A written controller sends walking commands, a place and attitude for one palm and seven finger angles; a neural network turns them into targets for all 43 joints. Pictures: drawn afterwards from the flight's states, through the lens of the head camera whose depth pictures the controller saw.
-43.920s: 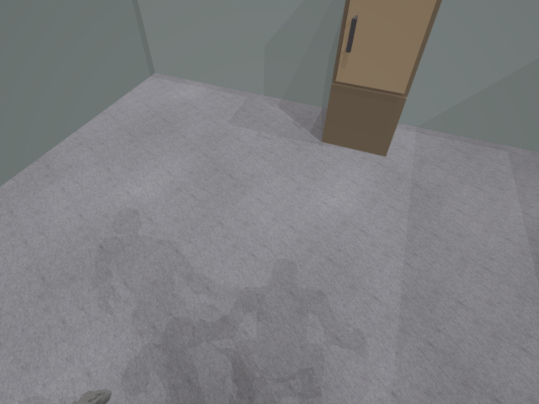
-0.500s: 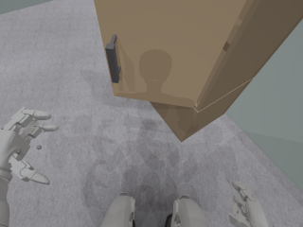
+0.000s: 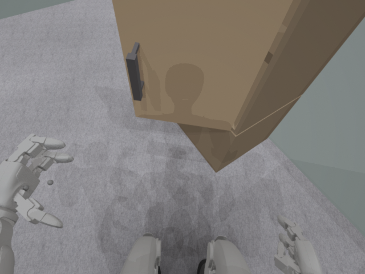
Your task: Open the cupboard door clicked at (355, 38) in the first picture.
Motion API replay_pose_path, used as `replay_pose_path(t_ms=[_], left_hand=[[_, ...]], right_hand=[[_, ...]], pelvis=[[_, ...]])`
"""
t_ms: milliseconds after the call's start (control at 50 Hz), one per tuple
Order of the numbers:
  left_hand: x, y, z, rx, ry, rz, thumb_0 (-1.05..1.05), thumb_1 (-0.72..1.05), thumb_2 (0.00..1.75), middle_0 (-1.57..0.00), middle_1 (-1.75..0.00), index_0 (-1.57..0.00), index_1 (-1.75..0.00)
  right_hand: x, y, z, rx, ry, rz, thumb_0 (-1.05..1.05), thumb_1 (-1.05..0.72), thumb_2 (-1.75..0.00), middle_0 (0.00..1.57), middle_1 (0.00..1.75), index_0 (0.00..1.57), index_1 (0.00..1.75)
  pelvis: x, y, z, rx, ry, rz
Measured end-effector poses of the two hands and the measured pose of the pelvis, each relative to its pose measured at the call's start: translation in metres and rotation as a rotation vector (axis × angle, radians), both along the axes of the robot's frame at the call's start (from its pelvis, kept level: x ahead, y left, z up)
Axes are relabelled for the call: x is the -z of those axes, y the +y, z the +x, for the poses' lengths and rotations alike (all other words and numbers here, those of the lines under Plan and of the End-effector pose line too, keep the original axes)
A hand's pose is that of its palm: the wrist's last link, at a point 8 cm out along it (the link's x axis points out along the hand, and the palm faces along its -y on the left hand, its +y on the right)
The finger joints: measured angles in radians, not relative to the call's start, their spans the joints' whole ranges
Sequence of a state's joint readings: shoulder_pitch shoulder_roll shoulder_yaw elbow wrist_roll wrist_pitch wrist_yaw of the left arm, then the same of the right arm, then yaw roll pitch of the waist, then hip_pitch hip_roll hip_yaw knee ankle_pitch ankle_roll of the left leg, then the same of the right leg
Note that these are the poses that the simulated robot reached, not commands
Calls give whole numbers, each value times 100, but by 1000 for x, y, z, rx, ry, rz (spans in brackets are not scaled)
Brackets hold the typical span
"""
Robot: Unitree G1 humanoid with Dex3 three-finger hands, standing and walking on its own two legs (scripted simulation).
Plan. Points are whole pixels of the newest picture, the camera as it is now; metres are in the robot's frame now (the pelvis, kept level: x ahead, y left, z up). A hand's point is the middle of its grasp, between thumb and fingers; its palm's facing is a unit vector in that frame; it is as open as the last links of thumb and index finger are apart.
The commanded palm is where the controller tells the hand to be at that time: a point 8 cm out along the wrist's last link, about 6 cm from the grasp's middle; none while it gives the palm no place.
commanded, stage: move the hooked fingers beside the handle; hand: left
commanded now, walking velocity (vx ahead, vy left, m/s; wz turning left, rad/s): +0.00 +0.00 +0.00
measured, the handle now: (137, 73) +0.59 +0.16 +0.02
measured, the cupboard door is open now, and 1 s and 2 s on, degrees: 48 48 48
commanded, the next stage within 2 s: none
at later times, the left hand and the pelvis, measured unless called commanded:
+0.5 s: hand (68, 149) +0.34 +0.26 +0.04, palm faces -0.09 -1.00 -0.04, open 14.0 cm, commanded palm +0.34 +0.30 +0.04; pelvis +0.00 +0.01 +0.00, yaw +0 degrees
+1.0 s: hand (89, 116) +0.43 +0.24 +0.04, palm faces -0.10 -0.99 -0.03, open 14.0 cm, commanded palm +0.43 +0.29 +0.03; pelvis +0.00 +0.00 -0.01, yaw -1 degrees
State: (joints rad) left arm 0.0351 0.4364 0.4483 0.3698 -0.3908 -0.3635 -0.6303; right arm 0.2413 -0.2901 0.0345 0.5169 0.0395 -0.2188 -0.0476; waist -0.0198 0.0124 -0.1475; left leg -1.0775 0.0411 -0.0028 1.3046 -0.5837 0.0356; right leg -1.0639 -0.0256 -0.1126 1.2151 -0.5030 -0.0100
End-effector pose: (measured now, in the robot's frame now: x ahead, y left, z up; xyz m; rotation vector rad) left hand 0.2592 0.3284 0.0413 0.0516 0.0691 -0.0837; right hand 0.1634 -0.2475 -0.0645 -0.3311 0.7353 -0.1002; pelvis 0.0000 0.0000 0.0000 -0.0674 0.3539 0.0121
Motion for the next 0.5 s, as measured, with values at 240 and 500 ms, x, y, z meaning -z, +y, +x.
replay_pose_path(t_ms=[240, 500], left_hand=[[5, -5, 27, 28, -18, -21, -1, -50, 30, -30, -120, -30, -120], [0, -12, 69, 2, -18, -15, -1, -50, 30, -30, -120, -30, -120]], right_hand=[[6, 3, 1, -6, 22, -20, 1, -90, -90, 21, 30, 21, 30], [11, 1, -23, 51, 107, -5, 1, -90, -90, 21, 30, 21, 30]], pelvis=[[4, 5, 0, -6, 14, -7], [0, 7, 1, 5, 33, 2]])
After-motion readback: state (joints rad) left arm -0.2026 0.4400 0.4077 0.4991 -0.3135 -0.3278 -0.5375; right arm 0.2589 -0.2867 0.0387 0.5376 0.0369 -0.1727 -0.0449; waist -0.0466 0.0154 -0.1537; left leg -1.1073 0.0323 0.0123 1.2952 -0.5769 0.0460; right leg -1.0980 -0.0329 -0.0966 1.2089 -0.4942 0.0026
